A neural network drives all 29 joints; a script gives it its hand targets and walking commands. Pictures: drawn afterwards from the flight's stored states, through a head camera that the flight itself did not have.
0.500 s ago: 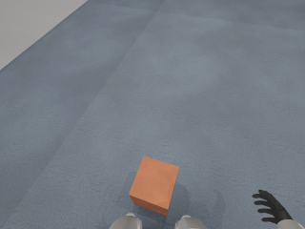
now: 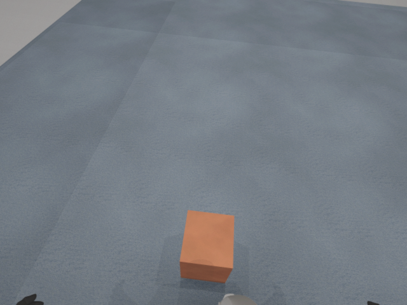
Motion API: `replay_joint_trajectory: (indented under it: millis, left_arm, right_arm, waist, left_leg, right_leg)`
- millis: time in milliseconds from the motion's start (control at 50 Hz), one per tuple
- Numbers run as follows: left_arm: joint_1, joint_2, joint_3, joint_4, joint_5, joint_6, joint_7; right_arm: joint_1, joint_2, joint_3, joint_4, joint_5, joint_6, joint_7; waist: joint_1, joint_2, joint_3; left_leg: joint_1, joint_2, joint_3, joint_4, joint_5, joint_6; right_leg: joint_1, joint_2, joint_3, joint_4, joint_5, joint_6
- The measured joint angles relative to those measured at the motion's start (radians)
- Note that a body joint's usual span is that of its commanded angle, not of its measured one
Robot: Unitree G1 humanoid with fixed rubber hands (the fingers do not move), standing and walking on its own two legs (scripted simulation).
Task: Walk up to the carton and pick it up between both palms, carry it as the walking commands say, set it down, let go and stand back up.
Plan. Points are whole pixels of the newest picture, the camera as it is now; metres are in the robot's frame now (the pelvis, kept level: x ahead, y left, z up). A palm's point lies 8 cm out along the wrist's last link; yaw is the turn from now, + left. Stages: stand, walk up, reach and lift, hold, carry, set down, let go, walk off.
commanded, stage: walk up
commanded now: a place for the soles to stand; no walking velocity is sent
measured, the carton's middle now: (206, 247) +0.44 -0.07 -0.63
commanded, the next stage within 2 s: stand in 1.30 s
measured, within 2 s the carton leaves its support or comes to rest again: neither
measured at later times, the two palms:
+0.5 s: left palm out of the picture +0.16 +0.32 -0.09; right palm out of the picture +0.03 -0.35 -0.06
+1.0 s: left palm (60, 268) +0.23 +0.27 -0.06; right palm out of the picture +0.08 -0.35 -0.07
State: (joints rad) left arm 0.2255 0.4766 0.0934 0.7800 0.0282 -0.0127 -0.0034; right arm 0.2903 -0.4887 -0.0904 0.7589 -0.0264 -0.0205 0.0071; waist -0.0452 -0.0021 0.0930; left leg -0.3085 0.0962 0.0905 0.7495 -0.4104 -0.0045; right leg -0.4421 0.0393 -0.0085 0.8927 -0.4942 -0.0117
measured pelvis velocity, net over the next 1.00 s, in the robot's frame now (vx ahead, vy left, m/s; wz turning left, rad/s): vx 0.03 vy -0.01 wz -0.19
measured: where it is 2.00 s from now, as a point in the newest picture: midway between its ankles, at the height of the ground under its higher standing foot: outside the picture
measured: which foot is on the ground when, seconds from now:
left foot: down 0.00-1.00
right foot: up 0.00-0.04, down 0.06-0.26, up 0.28-0.48, down 0.50-1.00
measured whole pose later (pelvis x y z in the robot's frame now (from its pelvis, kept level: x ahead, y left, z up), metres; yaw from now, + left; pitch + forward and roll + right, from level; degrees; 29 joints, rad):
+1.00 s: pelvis +0.03 -0.01 +0.02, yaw -11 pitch -2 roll +1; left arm 0.01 0.41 0.01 1.02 0.00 -0.02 -0.01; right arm 0.07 -0.43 -0.01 1.03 0.00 -0.04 0.00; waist -0.01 0.00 0.05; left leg -0.16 0.05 0.06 0.45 -0.26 -0.04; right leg -0.22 0.00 0.04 0.49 -0.24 0.00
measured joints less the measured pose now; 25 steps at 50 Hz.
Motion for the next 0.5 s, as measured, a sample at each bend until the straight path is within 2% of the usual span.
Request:
replay_joint_trajectory:
  millis: [40, 80, 100, 180, 220, 260, 280, 320, 380, 440, 480, 500]
  left_arm:
    - [-0.02, -0.011, -0.001, -0.008, 0.002, 0.0, -0.01]
    - [-0.038, -0.016, -0.001, -0.015, 0.007, -0.007, -0.014]
    - [-0.043, -0.012, -0.001, -0.021, 0.01, -0.011, -0.015]
    - [-0.031, 0.002, -0.014, -0.029, -0.004, -0.014, -0.016]
    - [-0.023, 0.005, -0.026, -0.025, -0.008, -0.003, -0.014]
    - [-0.021, 0.008, -0.036, -0.019, -0.019, 0.01, -0.016]
    - [-0.022, 0.006, -0.037, -0.011, -0.023, 0.016, -0.016]
    - [-0.026, 0.002, -0.038, 0.005, -0.022, 0.028, -0.011]
    - [-0.028, 0.001, -0.028, 0.025, -0.021, 0.03, -0.016]
    - [-0.021, -0.006, -0.022, 0.049, -0.019, 0.023, -0.028]
    - [-0.017, -0.006, -0.02, 0.066, -0.017, 0.018, -0.029]
    - [-0.016, -0.004, -0.018, 0.073, -0.014, 0.013, -0.026]
  right_arm:
    - [0.01, -0.021, -0.001, 0.003, 0.006, -0.004, -0.007]
    - [0.016, -0.039, -0.001, 0.005, 0.012, -0.005, -0.012]
    - [0.013, -0.039, 0.001, 0.006, 0.017, -0.004, -0.014]
    - [-0.019, -0.015, 0.017, 0.012, 0.029, -0.009, -0.029]
    - [-0.03, 0.0, 0.025, 0.018, 0.032, -0.024, -0.033]
    - [-0.031, 0.01, 0.029, 0.026, 0.024, -0.04, -0.036]
    - [-0.028, 0.014, 0.031, 0.031, 0.017, -0.046, -0.038]
    - [-0.027, 0.024, 0.037, 0.041, 0.014, -0.052, -0.039]
    - [-0.03, 0.034, 0.042, 0.055, 0.014, -0.055, -0.041]
    - [-0.039, 0.023, 0.039, 0.056, 0.006, -0.05, -0.032]
    - [-0.044, 0.012, 0.038, 0.056, 0.007, -0.04, -0.025]
    - [-0.046, 0.008, 0.039, 0.057, 0.008, -0.034, -0.022]
  waist:
    - [0.003, 0.003, 0.002]
    - [0.007, 0.016, 0.008]
    - [0.009, 0.013, 0.013]
    - [0.025, -0.016, 0.016]
    - [0.035, -0.024, 0.01]
    - [0.042, -0.033, 0.0]
    - [0.043, -0.035, -0.004]
    - [0.042, -0.036, -0.007]
    - [0.037, -0.038, -0.002]
    - [0.031, -0.023, -0.002]
    - [0.029, -0.011, -0.008]
    - [0.031, -0.007, -0.01]
  left_leg:
    - [0.001, 0.014, 0.016, -0.003, -0.001, -0.003]
    - [-0.007, 0.035, 0.024, 0.019, -0.014, -0.009]
    - [-0.02, 0.037, 0.016, 0.047, -0.013, -0.005]
    - [-0.082, -0.017, -0.041, 0.187, -0.165, 0.016]
    - [-0.07, -0.031, -0.038, 0.108, -0.111, 0.018]
    - [-0.037, -0.05, -0.029, -0.012, 0.042, 0.019]
    - [-0.04, -0.052, -0.023, -0.007, 0.077, 0.016]
    - [-0.032, -0.043, -0.013, 0.004, 0.058, 0.014]
    - [-0.002, -0.026, -0.002, -0.025, 0.048, 0.011]
    - [0.011, -0.001, 0.006, -0.047, 0.058, -0.002]
    - [0.004, 0.016, 0.006, -0.035, 0.05, -0.013]
    - [-0.004, 0.024, 0.005, -0.019, 0.041, -0.02]
  right_leg:
    - [0.06, 0.003, -0.017, -0.107, 0.022, -0.014]
    - [0.107, 0.015, -0.025, -0.218, 0.145, -0.034]
    - [0.102, 0.018, -0.023, -0.216, 0.188, -0.035]
    - [0.093, 0.008, 0.017, -0.18, 0.162, -0.037]
    - [0.092, 0.003, 0.038, -0.174, 0.158, -0.024]
    - [0.078, -0.005, 0.057, -0.139, 0.144, -0.009]
    - [0.064, 0.0, 0.074, -0.104, 0.123, -0.011]
    - [0.033, 0.024, 0.107, 0.009, 0.036, -0.013]
    - [0.017, 0.013, 0.099, 0.072, 0.017, -0.013]
    - [0.051, -0.022, 0.054, -0.042, 0.023, -0.012]
    - [0.102, -0.03, 0.027, -0.169, 0.078, -0.016]
    - [0.12, -0.028, 0.023, -0.221, 0.145, -0.011]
